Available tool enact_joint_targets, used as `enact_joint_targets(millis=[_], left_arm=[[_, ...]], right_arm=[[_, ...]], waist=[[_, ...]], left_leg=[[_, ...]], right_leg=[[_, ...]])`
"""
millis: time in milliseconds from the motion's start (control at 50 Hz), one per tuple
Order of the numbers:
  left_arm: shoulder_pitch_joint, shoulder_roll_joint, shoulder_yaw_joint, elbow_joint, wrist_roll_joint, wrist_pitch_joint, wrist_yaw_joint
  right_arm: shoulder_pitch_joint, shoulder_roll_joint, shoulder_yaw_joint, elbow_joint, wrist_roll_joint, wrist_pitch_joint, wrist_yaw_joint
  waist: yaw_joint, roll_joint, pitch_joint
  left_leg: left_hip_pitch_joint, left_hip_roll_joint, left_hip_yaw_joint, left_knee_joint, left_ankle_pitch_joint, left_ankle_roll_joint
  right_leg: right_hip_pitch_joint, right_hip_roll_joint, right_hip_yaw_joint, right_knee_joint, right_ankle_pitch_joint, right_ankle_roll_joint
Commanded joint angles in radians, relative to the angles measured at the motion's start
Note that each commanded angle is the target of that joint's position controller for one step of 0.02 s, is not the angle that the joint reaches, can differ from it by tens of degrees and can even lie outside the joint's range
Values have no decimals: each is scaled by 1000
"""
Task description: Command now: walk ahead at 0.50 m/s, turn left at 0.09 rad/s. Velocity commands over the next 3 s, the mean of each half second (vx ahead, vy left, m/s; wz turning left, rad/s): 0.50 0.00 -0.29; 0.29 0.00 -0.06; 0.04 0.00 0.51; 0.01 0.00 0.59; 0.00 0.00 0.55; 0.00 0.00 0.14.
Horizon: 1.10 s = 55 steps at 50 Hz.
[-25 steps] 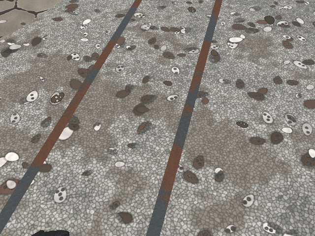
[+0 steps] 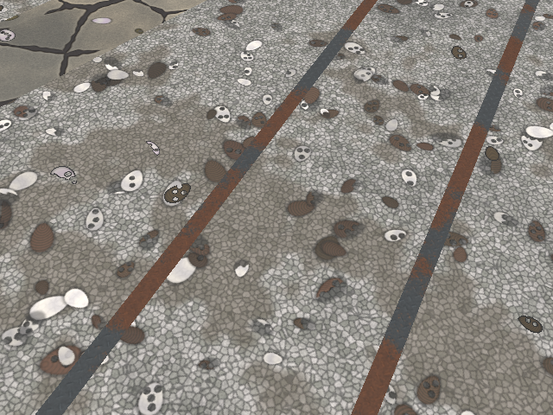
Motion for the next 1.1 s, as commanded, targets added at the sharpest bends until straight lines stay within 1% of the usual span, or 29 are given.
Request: enact_joint_targets(millis=[20,80,120,240,340,380,400,420,440,460,480,500,520,540,580,640,700,740,780,840,880,900,920,940,960,980,1000,1040,1100], left_arm=[[-65,114,29,-101,12,-23,3],[-24,62,20,-78,8,16,1],[-80,54,19,-94,9,27,6],[-245,23,8,-145,10,16,-19],[-340,26,5,-213,11,15,-49],[-310,49,17,-229,13,17,-58],[-246,74,31,-223,13,21,-57],[-108,114,56,-192,12,23,-52],[60,187,90,-157,8,29,-36],[94,305,114,-157,0,30,-23],[124,238,93,-178,2,23,-23],[94,183,78,-173,12,17,-21],[37,158,71,-182,10,13,-17],[-29,129,62,-196,11,15,-15],[-90,98,50,-227,27,16,-8],[-105,113,52,-222,30,12,7],[-83,106,45,-191,29,17,21],[-43,106,40,-165,31,20,24],[-41,108,37,-146,37,22,24],[-76,118,41,-128,37,30,26],[-113,119,44,-130,26,44,38],[-83,111,41,-141,38,48,45],[11,68,26,-161,62,44,45],[41,52,12,-164,52,47,36],[0,107,24,-160,31,57,30],[-70,109,28,-173,20,72,31],[-101,104,30,-178,23,86,36],[-122,90,33,-191,34,102,47],[-99,57,27,-180,36,94,55]], right_arm=[[114,-115,-38,-11,-8,-16,-1],[85,-119,-44,12,-10,-41,-3],[102,-130,-50,39,-19,-52,-11],[146,-159,-56,92,-15,-51,-30],[199,-181,-67,143,3,-20,-38],[179,-206,-74,141,7,-3,-47],[170,-220,-78,137,7,7,-54],[155,-220,-76,131,7,17,-62],[168,-200,-65,117,-1,15,-70],[279,-55,-17,67,-37,-13,-51],[212,-103,-16,65,-10,-56,-33],[106,-162,-33,37,31,-80,-20],[62,-151,-26,21,29,-93,-22],[46,-149,-30,25,4,-94,-29],[71,-153,-41,25,-15,-72,-32],[98,-109,-30,39,-19,-41,-34],[28,-62,-9,40,-19,-42,-28],[-20,-66,-8,38,-7,-48,-17],[-40,-82,-13,34,0,-49,-6],[-31,-122,-30,24,-7,-48,8],[76,-161,-52,46,-16,-47,12],[133,-220,-70,46,-19,-46,7],[151,-280,-78,23,-27,-39,1],[178,-225,-64,19,-27,-24,-1],[144,-187,-56,0,-11,-13,-2],[92,-163,-50,-16,-4,2,-8],[60,-156,-46,-24,0,15,-13],[12,-163,-49,-37,-8,36,-25],[20,-182,-64,-49,-14,53,-42]], waist=[[-55,109,-99],[-13,102,-70],[-24,78,-30],[-87,58,26],[-114,53,51],[-81,86,9],[-43,106,-44],[36,96,-120],[109,33,-217],[18,-238,-321],[74,-166,-462],[98,-109,-326],[66,-36,-227],[23,12,-151],[-37,-20,-108],[-63,-26,-75],[-25,-56,-77],[11,-63,-95],[19,-66,-90],[-4,-65,-81],[-66,-48,-107],[-76,38,-168],[-27,234,-274],[-38,300,-381],[-58,174,-352],[-60,97,-267],[-49,52,-192],[-19,97,-124],[-22,152,-162]], left_leg=[[348,255,-346,-304,101,190],[242,250,-231,-389,176,201],[235,249,-162,-419,199,194],[290,233,18,-447,217,130],[486,289,68,-361,341,101],[528,292,99,-246,650,75],[533,284,116,-138,829,59],[484,252,149,51,906,31],[282,213,154,319,720,-8],[-190,19,115,707,-151,-85],[-343,-47,-111,857,-406,-80],[-428,18,-146,857,-326,-55],[-415,62,-134,775,-240,-41],[-361,94,-124,681,-195,-46],[-236,119,-124,592,-150,-64],[-190,114,-73,455,-83,-111],[-95,86,-30,209,171,-114],[-53,64,-29,100,336,-96],[-48,59,-46,41,361,-72],[-61,45,-59,6,229,-24],[45,6,-32,-70,229,10],[175,75,-130,-77,549,53],[434,272,-399,-45,870,199],[566,380,-655,-125,749,328],[503,346,-634,-159,471,294],[398,300,-556,-183,277,245],[274,274,-512,-218,156,215],[104,185,-435,-269,14,167],[89,147,-401,-261,65,171]], right_leg=[[-360,-92,54,49,107,-10],[-302,-98,57,-4,192,18],[-353,-93,81,-82,282,31],[-338,-42,44,-397,560,14],[-394,-18,-2,-505,436,-38],[-315,30,-62,-509,323,-73],[-220,70,-96,-502,275,-94],[-32,116,-114,-545,299,-125],[271,67,11,-564,340,-176],[663,-205,550,-607,250,-370],[776,-284,859,-775,128,-436],[697,-250,701,-797,162,-370],[552,-205,572,-796,236,-331],[399,-168,476,-807,344,-306],[224,-121,393,-853,476,-299],[103,-102,251,-871,756,-294],[56,-28,88,-849,878,-216],[97,-38,76,-847,814,-192],[150,-72,84,-833,763,-183],[233,-120,97,-744,779,-166],[245,-84,69,-569,850,-126],[195,-9,21,-374,727,-74],[-45,120,-20,-44,206,0],[-236,191,52,135,-237,32],[-280,131,122,210,-197,29],[-310,101,110,212,-134,31],[-308,74,103,155,-90,34],[-216,57,82,-24,-19,41],[-140,84,64,-184,17,66]])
